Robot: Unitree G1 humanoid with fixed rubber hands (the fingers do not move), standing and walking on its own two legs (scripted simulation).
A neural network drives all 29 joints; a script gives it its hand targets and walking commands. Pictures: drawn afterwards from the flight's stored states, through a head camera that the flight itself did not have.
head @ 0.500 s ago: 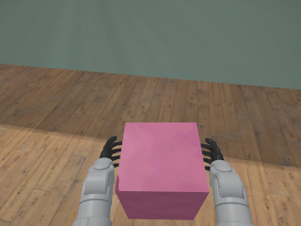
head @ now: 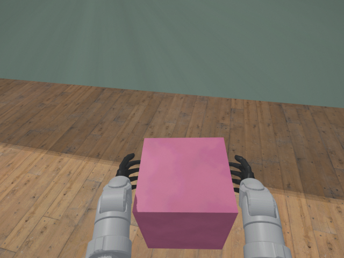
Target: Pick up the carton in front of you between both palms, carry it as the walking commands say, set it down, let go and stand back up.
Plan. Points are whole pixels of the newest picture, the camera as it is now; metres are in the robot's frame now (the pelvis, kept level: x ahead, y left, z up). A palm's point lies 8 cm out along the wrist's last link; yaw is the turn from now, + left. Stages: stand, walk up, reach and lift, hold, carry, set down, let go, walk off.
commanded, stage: set down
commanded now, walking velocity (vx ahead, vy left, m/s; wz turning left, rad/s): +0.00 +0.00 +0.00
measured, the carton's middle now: (184, 195) +0.32 +0.00 -0.03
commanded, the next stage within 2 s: none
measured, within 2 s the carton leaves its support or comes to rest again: neither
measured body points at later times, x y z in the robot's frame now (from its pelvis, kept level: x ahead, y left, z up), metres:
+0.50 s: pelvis -0.02 +0.03 -0.06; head +0.18 -0.01 +0.34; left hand +0.37 +0.14 -0.14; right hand +0.36 -0.16 -0.15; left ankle +0.00 +0.15 -0.74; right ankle +0.05 -0.10 -0.74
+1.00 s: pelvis -0.05 +0.02 -0.19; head +0.21 -0.02 +0.18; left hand +0.42 +0.14 -0.27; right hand +0.41 -0.17 -0.29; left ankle +0.00 +0.15 -0.74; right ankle +0.05 -0.10 -0.74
